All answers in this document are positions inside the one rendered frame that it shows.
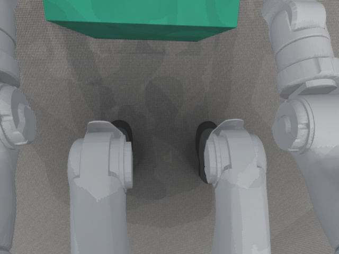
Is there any right robot upper arm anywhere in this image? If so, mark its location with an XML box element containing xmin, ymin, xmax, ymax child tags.
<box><xmin>272</xmin><ymin>94</ymin><xmax>339</xmax><ymax>254</ymax></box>

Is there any robot left foot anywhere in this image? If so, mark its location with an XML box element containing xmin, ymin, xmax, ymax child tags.
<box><xmin>111</xmin><ymin>120</ymin><xmax>133</xmax><ymax>151</ymax></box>

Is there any robot right forearm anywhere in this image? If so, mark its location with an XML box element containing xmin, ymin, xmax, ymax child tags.
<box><xmin>261</xmin><ymin>0</ymin><xmax>339</xmax><ymax>99</ymax></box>

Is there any robot left forearm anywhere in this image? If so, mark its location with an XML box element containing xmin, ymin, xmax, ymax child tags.
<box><xmin>0</xmin><ymin>0</ymin><xmax>21</xmax><ymax>88</ymax></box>

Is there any carton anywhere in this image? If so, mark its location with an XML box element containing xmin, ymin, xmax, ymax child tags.
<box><xmin>43</xmin><ymin>0</ymin><xmax>240</xmax><ymax>42</ymax></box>

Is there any right robot shin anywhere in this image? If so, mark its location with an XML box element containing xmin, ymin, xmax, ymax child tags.
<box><xmin>204</xmin><ymin>119</ymin><xmax>266</xmax><ymax>173</ymax></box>

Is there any left robot upper arm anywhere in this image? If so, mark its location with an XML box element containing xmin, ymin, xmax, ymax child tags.
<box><xmin>0</xmin><ymin>83</ymin><xmax>37</xmax><ymax>254</ymax></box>

